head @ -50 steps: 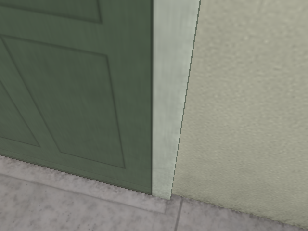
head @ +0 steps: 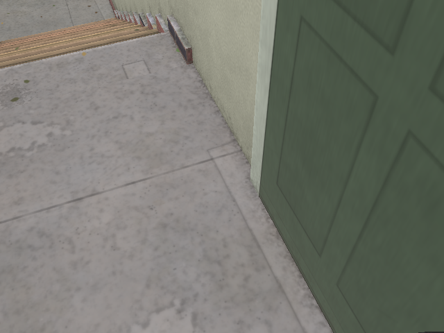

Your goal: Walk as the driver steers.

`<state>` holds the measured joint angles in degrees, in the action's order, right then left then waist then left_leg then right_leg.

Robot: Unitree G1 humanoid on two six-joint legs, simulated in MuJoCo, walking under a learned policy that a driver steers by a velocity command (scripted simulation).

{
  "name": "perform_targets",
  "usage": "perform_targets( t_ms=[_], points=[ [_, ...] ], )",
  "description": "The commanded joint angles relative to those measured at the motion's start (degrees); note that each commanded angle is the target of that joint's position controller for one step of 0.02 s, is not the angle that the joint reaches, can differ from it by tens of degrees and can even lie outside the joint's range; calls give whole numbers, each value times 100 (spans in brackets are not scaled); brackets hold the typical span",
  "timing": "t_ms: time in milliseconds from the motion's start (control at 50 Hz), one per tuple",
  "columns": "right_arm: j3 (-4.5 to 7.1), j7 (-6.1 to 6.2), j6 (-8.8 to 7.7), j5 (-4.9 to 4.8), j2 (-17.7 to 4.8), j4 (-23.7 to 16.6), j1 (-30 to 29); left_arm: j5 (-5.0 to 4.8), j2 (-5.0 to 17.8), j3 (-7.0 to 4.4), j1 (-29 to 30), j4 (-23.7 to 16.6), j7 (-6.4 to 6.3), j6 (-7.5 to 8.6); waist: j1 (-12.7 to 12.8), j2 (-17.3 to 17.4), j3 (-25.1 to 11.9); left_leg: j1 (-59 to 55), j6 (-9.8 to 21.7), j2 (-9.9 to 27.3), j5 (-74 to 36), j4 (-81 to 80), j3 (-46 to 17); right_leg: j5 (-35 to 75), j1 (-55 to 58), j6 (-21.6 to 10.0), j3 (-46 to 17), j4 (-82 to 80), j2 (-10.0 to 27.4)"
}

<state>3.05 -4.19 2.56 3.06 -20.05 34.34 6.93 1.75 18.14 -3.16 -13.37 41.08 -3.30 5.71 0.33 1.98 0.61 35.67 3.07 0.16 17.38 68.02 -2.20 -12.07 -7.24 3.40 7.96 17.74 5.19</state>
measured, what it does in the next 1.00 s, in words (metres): steps to the left, turning left: left foot, then right foot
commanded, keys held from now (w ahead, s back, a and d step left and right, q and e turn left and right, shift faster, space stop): w+q+shift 0.24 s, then shift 0.76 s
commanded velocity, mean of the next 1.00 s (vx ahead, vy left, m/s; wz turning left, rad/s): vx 0.47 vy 0.00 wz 0.47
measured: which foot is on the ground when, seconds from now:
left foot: up 0.00-0.20, down 0.22-0.68, up 0.70-0.96, down 0.98-1.00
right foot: down 0.00-0.22, up 0.24-0.66, down 0.68-1.00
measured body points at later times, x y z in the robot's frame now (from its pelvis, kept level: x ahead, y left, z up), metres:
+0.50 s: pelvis +0.22 +0.24 -0.01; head +0.25 +0.29 +0.44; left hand +0.29 +0.54 -0.12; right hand +0.38 +0.01 -0.11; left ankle +0.14 +0.25 -0.74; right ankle +0.40 +0.15 -0.66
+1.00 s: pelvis +0.37 +0.39 -0.02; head +0.38 +0.42 +0.43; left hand +0.34 +0.66 -0.15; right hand +0.61 +0.24 -0.13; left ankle +0.33 +0.54 -0.75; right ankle +0.50 +0.34 -0.74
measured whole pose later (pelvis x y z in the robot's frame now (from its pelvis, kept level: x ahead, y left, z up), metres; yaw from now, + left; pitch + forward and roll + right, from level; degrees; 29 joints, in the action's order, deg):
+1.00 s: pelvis +0.37 +0.39 -0.02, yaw +30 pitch +0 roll -2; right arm 1.3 2.0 1.7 1.0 -12.4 41.8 10.8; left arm 0.8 12.9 -1.9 -10.8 45.9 0.4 0.8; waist 1.9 0.0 2.6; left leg 21.2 -2.1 2.8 15.5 36.3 -6.4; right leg -8.1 -22.7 -2.4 3.5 29.7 -2.7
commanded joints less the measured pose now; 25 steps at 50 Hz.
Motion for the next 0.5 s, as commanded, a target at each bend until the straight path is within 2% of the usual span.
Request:
perform_targets(
  t_ms=[20, 40, 60, 80, 100, 120, 140, 160, 180, 200, 220, 240, 260, 280, 300, 320, 340, 360, 380, 400, 420, 460, 500],
  points=[
    [95, -198, 17, -31, -340, -643, -472, 43, 1019, -312, -448, -89, 175, 51, 219, -839, 250, 1238, -168, 558, 19, 65, -7, -1353, 721, -715, -689, -1209, 1493],
    [106, -239, 46, -40, -322, -781, -591, 23, 1115, -341, -477, -72, 183, 13, 236, -940, 367, 1034, -221, 600, 45, -251, 81, -1523, 506, -674, -461, -1349, 1520],
    [84, -273, 34, -112, -253, -862, -737, 31, 1042, -325, -423, -45, 206, -20, 271, -1137, 423, 885, -205, 629, 57, -584, 185, -1418, 420, -649, -215, -1377, 1489],
    [29, -238, -27, -104, -116, -923, -903, 30, 1025, -349, -438, 20, 231, -108, 246, -1221, 289, 552, -166, 679, 19, -1114, 283, -1527, 432, -575, 88, -1324, 1537],
    [21, -226, -48, -80, -109, -941, -965, 29, 1061, -359, -465, 29, 237, -162, 256, -1186, 339, 242, -104, 622, 109, -1358, 521, -1550, 275, -510, 330, -1341, 1496],
    [44, -231, -82, -98, -153, -929, -924, 53, 1152, -384, -466, 35, 267, -214, 227, -1247, 393, -11, 6, 571, 332, -1506, 691, -1502, 207, -450, 537, -1238, 1472],
    [35, -235, -69, -92, -139, -903, -822, 89, 1182, -374, -422, 82, 277, -267, 120, -1338, 388, -297, 119, 571, 475, -1772, 749, -1440, 174, -426, 750, -1148, 1451],
    [32, -195, -72, -77, -159, -896, -794, 120, 1352, -426, -532, 93, 285, -309, 91, -1282, 474, -402, 197, 503, 804, -1876, 929, -1457, 197, -436, 844, -979, 1560],
    [24, -120, -109, -65, -156, -802, -524, 127, 1419, -463, -629, 138, 352, -335, -48, -1342, 484, -622, 313, 338, 923, -1907, 1103, -887, 205, -459, 851, -602, 1709],
    [59, -38, -140, -140, -202, -540, 317, 81, 1469, -454, -499, 166, 412, -380, -594, -1204, 133, -1394, 453, 66, 1095, -2207, 1143, 543, 190, -494, 1107, 649, 1689],
    [229, 72, -247, -222, -435, 94, 1959, 72, 1219, -378, -214, 82, 446, -448, -1398, -635, -696, -3113, 608, -588, 919, -2362, 1197, 2516, -375, -449, 1326, 2935, 1340],
    [432, 193, -327, -189, -1312, 394, 2546, 119, 508, -152, 192, -472, 509, -427, -1487, 1669, -468, -4061, 779, 185, 2217, -3858, -797, -512, -2705, -194, 1138, 5564, 681],
    [570, 320, -343, -396, -1943, 38, 2143, 233, 264, -73, 728, -1204, 491, -321, -1147, 2805, -837, -4413, 928, 958, 3214, -5539, -3897, -2333, -4401, -12, -220, 6782, -126],
    [611, 419, -372, -294, -1953, 44, 2024, 248, 446, -85, 732, -1236, 453, -288, -931, 1849, -896, -4598, 929, 1363, 1384, -5812, -4136, -1860, -4655, -32, -874, 7282, 39],
    [553, 482, -417, -105, -1710, 130, 2046, 127, 481, -46, 303, -963, 425, -236, -585, 1017, -646, -4249, 953, 1573, -503, -5306, -3712, -1410, -4519, -138, -845, 7082, 185],
    [395, 502, -441, -119, -1198, 132, 1676, 90, 626, -49, 52, -646, 400, -248, -304, 256, -221, -3471, 842, 1279, -2224, -4745, -2477, -969, -3957, -110, -754, 6337, 507],
    [279, 486, -475, -177, -848, 89, 1176, 85, 600, -52, -262, -451, 415, -325, 37, 186, -159, -2980, 734, 1015, -3243, -4580, -1926, -762, -3411, -94, -735, 5924, 593],
    [184, 467, -519, -240, -627, 99, 967, 99, 631, -51, -483, -307, 428, -426, 185, 309, -216, -2682, 673, 891, -4226, -4554, -1567, -716, -2960, -74, -724, 5728, 625],
    [230, 415, -621, -494, -583, -45, 741, -384, 869, -222, -20, -469, 261, -236, 85, 87, -478, -2788, 917, 1178, -4118, -4653, -1879, -607, -3124, -52, -1079, 5877, 527],
    [219, 425, -672, -566, -564, 57, 763, -384, 810, -195, 103, -481, 220, -177, 134, -125, -525, -2926, 874, 1177, -4256, -4679, -1802, -511, -3222, -84, -1135, 5562, 532],
    [213, 493, -675, -545, -488, 144, 839, -300, 644, -166, 240, -496, 217, -150, 139, -138, -442, -2976, 787, 1084, -4545, -4756, -1555, -342, -3373, -96, -1058, 5177, 409],
    [187, 670, -618, -436, -352, 320, 1066, -140, 360, -92, 704, -608, 273, -111, 17, -11, -248, -2905, 450, 707, -5320, -4874, -960, 335, -3382, -131, -746, 4216, 25],
    [109, 826, -510, -378, -112, 478, 1173, -87, 28, -6, 1070, -626, 406, -45, -78, 102, -140, -2697, -21, 251, -5366, -4847, -406, 1434, -2951, -242, -404, 2873, -401]
  ],
)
